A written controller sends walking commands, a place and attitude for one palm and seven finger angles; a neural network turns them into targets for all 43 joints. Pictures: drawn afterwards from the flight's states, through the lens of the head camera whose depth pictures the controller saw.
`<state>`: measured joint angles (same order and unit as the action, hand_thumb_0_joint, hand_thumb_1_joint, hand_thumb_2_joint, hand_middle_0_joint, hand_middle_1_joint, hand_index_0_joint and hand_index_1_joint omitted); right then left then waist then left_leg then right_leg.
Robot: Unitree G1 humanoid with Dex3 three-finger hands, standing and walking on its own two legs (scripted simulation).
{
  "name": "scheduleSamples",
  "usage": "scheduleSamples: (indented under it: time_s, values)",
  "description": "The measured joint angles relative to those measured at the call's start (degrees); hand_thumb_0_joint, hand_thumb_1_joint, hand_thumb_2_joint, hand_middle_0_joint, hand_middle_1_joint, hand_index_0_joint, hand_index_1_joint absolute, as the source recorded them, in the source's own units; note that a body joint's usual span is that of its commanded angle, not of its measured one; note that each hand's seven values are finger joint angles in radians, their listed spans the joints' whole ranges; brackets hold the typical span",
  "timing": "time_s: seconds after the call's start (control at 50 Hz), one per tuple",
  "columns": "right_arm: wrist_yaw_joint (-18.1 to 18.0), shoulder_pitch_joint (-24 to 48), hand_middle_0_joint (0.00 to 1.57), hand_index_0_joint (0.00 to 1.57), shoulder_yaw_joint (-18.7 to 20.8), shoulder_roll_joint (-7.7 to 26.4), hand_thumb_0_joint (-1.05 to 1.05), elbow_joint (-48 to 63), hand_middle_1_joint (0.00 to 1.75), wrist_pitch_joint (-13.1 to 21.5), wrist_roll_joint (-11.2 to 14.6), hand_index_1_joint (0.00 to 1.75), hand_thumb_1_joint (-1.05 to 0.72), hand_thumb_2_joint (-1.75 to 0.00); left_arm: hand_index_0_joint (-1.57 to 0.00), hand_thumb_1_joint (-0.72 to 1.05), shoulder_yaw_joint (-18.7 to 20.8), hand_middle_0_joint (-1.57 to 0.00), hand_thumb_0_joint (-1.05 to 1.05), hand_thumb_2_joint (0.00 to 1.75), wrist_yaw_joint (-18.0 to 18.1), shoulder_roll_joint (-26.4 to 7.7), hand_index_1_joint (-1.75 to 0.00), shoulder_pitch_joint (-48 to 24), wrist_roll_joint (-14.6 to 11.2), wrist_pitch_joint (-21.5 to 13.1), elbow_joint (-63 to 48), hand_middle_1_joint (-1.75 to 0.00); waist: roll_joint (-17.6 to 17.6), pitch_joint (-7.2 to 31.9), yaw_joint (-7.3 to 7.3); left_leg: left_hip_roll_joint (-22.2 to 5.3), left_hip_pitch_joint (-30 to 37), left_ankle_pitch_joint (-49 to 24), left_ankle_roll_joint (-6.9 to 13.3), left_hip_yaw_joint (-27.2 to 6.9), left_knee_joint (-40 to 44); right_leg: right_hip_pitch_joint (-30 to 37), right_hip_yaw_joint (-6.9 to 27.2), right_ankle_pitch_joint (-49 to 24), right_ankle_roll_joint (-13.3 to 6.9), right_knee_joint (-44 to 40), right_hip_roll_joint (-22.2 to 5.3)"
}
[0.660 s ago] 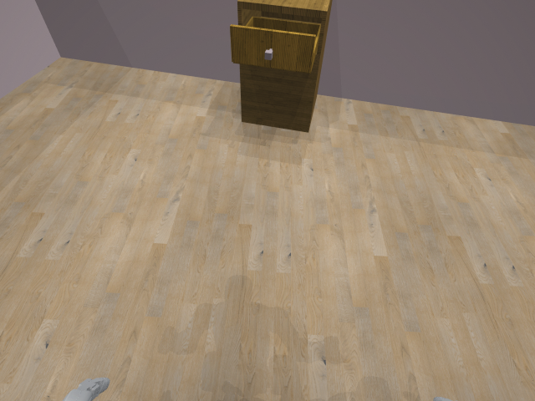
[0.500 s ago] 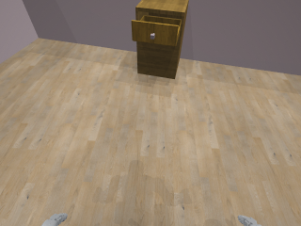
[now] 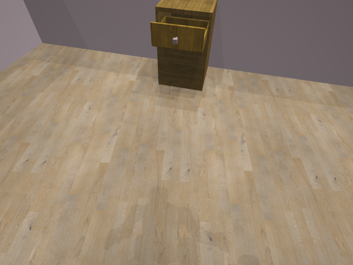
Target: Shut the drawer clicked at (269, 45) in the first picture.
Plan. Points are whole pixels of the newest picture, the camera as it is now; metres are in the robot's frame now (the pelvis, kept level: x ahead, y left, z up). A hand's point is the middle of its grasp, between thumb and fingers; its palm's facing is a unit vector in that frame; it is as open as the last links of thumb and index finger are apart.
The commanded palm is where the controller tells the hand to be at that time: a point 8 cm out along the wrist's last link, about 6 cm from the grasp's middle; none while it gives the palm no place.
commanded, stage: stand and wait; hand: left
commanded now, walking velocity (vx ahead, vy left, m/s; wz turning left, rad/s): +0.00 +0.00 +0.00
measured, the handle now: (175, 39) +1.55 +0.09 -0.20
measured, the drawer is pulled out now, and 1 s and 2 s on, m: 0.21 0.21 0.21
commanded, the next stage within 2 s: look at it before walking up in 0.38 s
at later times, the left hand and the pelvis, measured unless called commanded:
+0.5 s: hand out of the picture +0.06 +0.24 -0.16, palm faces -0.04 -0.95 -0.32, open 7.3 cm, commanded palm none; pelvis -0.01 +0.00 +0.00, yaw +0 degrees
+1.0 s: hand out of the picture +0.06 +0.24 -0.16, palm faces -0.03 -0.95 -0.32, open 7.3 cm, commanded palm none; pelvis -0.01 +0.00 +0.00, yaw +0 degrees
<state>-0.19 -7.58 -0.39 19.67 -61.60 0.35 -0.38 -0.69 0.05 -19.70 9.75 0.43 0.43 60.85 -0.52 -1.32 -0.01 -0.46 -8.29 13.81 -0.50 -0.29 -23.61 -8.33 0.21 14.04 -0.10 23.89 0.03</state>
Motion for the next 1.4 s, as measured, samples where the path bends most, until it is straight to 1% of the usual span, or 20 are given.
scheduleSamples:
  time_s: [0.42, 1.22, 1.28, 1.36, 1.4]
  values:
    - [0.3, -0.7, 0.20, 0.20, -0.3, -1.0, 0.01, -1.6, 0.30, 0.4, 0.0, 0.30, -0.90, -0.90, -0.20, 0.91, -0.1, -0.20, 0.00, 0.90, -0.1, 0.7, -0.30, -1.1, 0.1, -0.3, 0.6, -0.30, 0.2, 0.1, -0.27, -0.3, -0.6, -2.0, -0.3, 0.2, 1.7, -0.8, 0.2, -1.9, -0.2, -1.4, 0.3]
    - [0.0, -0.2, 0.20, 0.20, -0.2, -1.3, 0.01, -1.8, 0.30, 0.5, 0.1, 0.30, -0.90, -0.90, -0.20, 0.91, 0.0, -0.20, 0.00, 0.90, 0.2, 0.9, -0.30, -0.3, 0.2, -0.6, 1.3, -0.30, 0.2, 0.2, 0.05, -0.3, 0.7, -2.2, -0.3, 0.2, 3.1, 0.5, 0.2, -2.2, -0.2, -2.8, 0.3]
    - [0.0, -1.3, 0.20, 0.20, -0.2, -2.0, 0.01, -2.0, 0.30, 0.1, -0.3, 0.30, -0.90, -0.90, -0.20, 0.91, 0.1, -0.20, 0.00, 0.90, 0.4, 1.7, -0.30, 0.8, 0.4, -0.2, 1.3, -0.30, 0.3, 1.1, 0.10, -0.5, -0.1, -0.8, -0.3, 0.2, 1.0, 0.0, 0.2, -1.2, -0.2, -1.4, 0.4]
    - [0.4, -5.0, 0.20, 0.20, -0.1, -3.9, 0.01, -2.1, 0.30, -0.6, -0.8, 0.30, -0.90, -0.90, -0.20, 0.91, 0.5, -0.20, 0.00, 0.90, -0.3, 3.8, -0.30, 4.4, 0.7, 0.3, 1.1, -0.30, 0.3, 3.0, 0.32, -0.8, -2.3, 7.5, 0.5, 0.3, -5.5, -0.5, -0.1, 1.8, -0.7, 1.2, 0.7]
    - [0.6, -7.2, 0.20, 0.20, 0.2, -4.9, 0.01, -2.1, 0.30, -0.6, -0.8, 0.30, -0.90, -0.90, -0.20, 0.91, 0.8, -0.20, 0.00, 0.90, -0.4, 5.0, -0.30, 6.5, 0.7, 0.0, 1.0, -0.30, 0.4, 3.4, 0.26, -1.4, -3.8, 9.8, 0.9, 1.1, -9.0, -0.3, -0.7, 2.9, -0.6, 1.8, 0.7]
